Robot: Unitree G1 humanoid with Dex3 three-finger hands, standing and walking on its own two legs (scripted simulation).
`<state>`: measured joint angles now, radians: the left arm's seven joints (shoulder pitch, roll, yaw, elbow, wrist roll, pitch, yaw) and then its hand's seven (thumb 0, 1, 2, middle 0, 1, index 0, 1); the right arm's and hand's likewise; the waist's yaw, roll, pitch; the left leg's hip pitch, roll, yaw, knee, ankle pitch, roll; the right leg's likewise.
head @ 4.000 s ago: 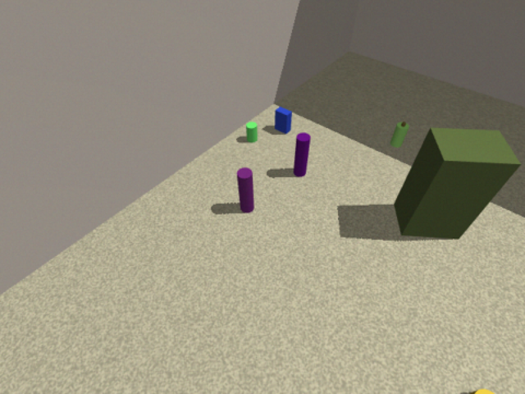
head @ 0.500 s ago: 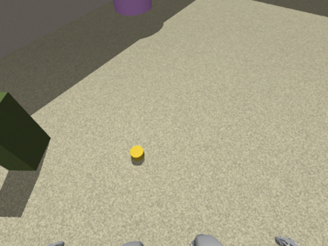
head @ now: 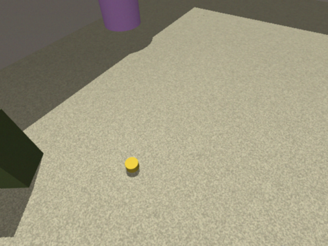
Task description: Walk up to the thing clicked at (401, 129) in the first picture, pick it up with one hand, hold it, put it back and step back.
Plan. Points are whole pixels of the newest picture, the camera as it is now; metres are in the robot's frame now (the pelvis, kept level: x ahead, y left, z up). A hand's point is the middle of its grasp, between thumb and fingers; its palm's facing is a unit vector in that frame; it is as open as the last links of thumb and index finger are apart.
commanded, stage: walk up
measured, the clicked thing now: out of the picture +0.70 +1.61 -0.69
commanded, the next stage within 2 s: stand in 0.14 s
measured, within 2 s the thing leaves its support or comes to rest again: neither
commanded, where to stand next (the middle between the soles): +0.06 +0.00 m, yaw +3 degrees
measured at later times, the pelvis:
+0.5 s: pelvis +0.01 +0.00 +0.01, yaw +2 degrees
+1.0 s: pelvis +0.02 +0.01 +0.01, yaw +3 degrees
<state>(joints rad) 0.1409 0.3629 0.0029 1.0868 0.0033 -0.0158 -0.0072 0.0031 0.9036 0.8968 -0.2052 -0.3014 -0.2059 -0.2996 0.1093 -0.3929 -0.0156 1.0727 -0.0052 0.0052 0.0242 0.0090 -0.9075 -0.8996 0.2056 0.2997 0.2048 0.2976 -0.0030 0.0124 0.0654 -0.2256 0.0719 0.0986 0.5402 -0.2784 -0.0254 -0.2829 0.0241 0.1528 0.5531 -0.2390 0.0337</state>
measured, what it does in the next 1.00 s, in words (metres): stands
